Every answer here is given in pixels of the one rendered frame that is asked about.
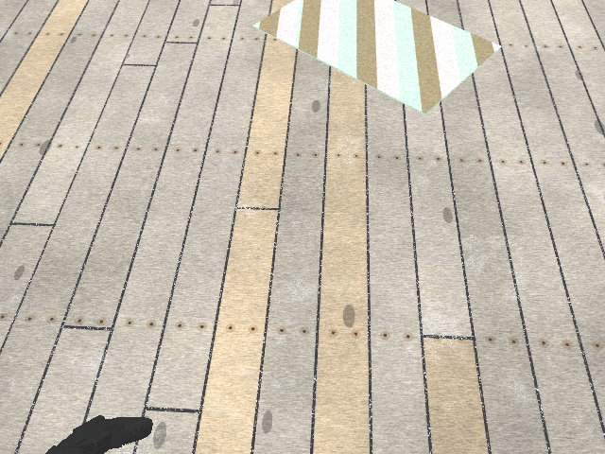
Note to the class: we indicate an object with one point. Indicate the robot left hand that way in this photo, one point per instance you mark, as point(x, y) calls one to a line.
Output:
point(99, 435)

